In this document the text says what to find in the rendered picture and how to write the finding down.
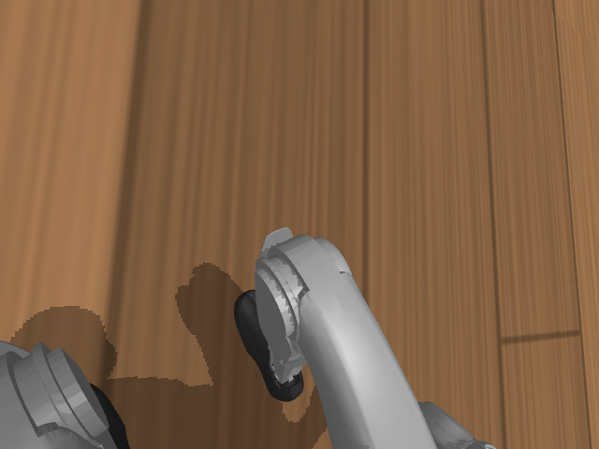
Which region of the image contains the right robot foot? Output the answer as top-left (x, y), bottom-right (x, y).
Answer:
top-left (234, 290), bottom-right (304, 401)

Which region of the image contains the left robot foot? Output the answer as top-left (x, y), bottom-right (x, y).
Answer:
top-left (89, 383), bottom-right (130, 449)

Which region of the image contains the right robot hand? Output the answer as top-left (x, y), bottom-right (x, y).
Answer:
top-left (417, 400), bottom-right (477, 449)

